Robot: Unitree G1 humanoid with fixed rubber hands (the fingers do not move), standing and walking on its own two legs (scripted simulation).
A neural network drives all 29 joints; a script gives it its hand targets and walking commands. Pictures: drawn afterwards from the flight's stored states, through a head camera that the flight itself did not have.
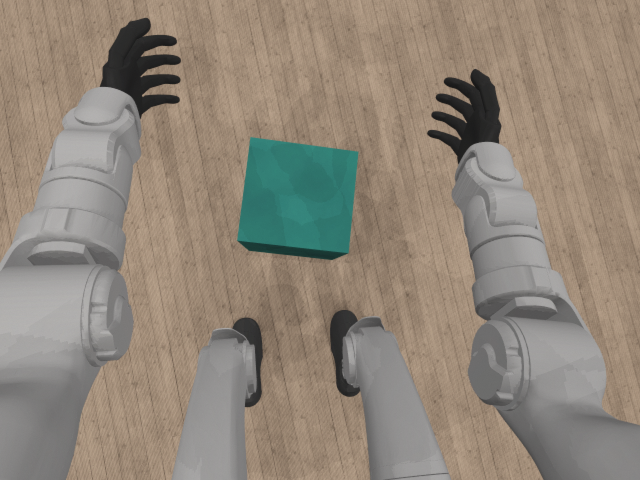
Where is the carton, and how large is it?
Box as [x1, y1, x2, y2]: [237, 137, 357, 259]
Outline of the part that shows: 250,137 237,240 247,249 255,251 332,259 347,253 351,223 357,152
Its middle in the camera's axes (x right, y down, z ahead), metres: -0.05 -0.08 +0.86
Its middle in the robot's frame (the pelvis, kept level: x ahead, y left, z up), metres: +0.49 -0.03 -0.51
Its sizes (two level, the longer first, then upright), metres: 0.210 0.200 0.250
